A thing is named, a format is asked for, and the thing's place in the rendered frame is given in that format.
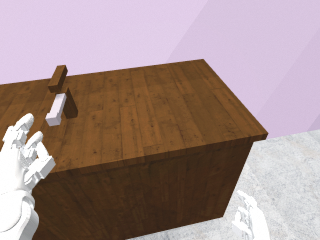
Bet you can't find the robot right hand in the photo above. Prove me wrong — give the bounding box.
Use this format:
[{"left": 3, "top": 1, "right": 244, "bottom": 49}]
[{"left": 232, "top": 190, "right": 271, "bottom": 240}]

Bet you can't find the counter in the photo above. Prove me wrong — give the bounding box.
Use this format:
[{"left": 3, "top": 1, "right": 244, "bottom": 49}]
[{"left": 0, "top": 59, "right": 269, "bottom": 240}]

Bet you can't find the left robot forearm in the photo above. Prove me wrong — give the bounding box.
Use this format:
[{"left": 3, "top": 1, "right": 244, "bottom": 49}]
[{"left": 0, "top": 190, "right": 39, "bottom": 240}]

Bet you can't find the robot left hand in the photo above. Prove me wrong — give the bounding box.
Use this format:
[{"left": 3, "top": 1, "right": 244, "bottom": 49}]
[{"left": 0, "top": 113, "right": 56, "bottom": 196}]

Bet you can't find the tap lever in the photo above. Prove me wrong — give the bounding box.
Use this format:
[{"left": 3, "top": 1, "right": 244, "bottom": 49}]
[{"left": 45, "top": 93, "right": 67, "bottom": 126}]

